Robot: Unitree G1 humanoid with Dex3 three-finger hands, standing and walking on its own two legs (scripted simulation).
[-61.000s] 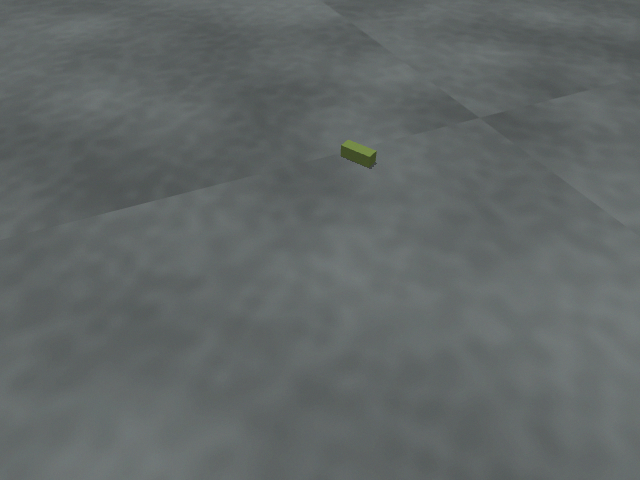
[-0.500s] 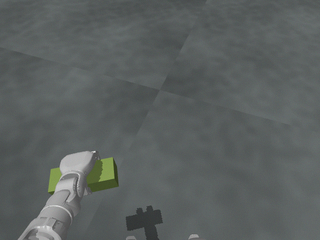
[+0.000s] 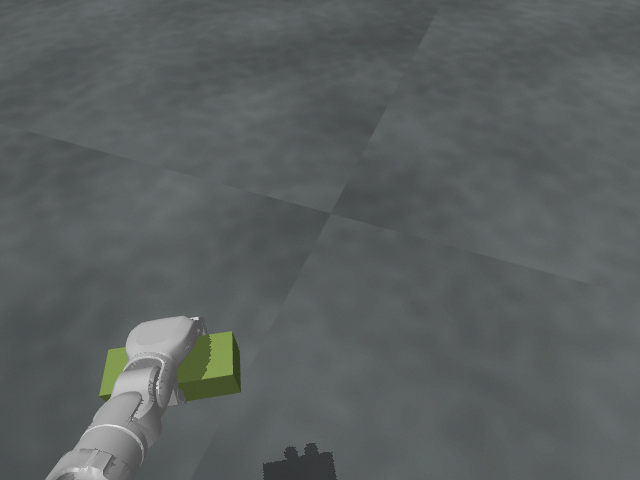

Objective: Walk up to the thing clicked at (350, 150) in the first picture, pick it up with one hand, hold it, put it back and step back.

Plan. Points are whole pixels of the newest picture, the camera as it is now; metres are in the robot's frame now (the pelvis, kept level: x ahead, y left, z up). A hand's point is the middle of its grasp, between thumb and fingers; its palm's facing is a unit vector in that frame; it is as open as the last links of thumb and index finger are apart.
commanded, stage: hold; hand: left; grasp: from above
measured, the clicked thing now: (176, 371) +0.32 +0.23 -0.10
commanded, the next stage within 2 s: crouch in 1.60 s
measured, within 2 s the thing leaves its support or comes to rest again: neither
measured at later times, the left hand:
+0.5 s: hand (165, 386) +0.28 +0.22 -0.05, palm faces -0.45 -0.07 -0.89, open 10.0 cm
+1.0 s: hand (161, 391) +0.26 +0.21 -0.03, palm faces -0.44 -0.08 -0.90, open 10.0 cm
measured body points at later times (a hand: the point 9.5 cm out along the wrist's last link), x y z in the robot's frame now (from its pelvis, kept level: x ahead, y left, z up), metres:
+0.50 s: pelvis -0.02 +0.00 +0.01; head -0.01 -0.01 +0.46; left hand +0.30 +0.22 +0.00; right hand +0.10 -0.27 -0.11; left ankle +0.00 +0.11 -0.72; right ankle +0.00 -0.13 -0.72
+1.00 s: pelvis -0.03 -0.01 +0.01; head -0.03 -0.03 +0.46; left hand +0.28 +0.22 +0.02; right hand +0.11 -0.26 -0.10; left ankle +0.00 +0.11 -0.72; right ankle +0.00 -0.13 -0.72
